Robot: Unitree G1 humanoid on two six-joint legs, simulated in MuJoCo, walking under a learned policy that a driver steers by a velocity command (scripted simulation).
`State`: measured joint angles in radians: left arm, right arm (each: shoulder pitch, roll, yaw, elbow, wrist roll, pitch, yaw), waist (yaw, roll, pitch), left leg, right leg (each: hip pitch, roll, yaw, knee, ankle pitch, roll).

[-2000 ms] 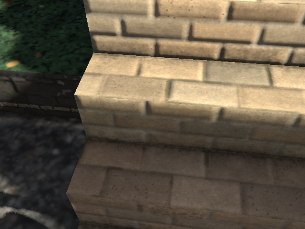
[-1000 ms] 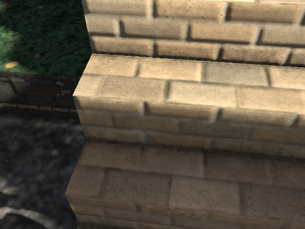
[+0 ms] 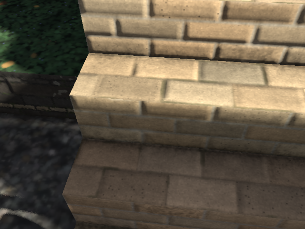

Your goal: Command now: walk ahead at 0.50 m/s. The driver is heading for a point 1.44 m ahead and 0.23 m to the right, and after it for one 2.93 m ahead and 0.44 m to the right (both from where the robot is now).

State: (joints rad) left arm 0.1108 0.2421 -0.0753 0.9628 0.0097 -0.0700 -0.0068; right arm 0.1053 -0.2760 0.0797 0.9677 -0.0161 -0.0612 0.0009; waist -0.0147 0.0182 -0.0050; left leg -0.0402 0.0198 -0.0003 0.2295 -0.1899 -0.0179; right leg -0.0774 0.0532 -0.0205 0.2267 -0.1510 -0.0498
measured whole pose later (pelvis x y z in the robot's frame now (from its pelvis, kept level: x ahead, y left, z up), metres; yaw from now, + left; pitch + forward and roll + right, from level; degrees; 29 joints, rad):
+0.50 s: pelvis +0.00 +0.00 +0.00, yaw +0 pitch +0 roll +0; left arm 0.11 0.24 -0.07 0.96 0.01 -0.07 0.00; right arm 0.10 -0.28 0.08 0.96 -0.02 -0.06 0.00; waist -0.02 0.02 0.00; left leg -0.04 0.02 0.00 0.24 -0.20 -0.02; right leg -0.08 0.05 -0.02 0.24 -0.16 -0.05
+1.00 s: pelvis +0.00 +0.00 +0.00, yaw +0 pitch +0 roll +0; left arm 0.11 0.24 -0.07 0.96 0.01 -0.07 -0.01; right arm 0.11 -0.28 0.08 0.96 -0.02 -0.05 0.00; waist -0.02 0.02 0.00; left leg -0.05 0.03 0.01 0.25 -0.20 -0.02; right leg -0.09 0.06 -0.01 0.25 -0.16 -0.05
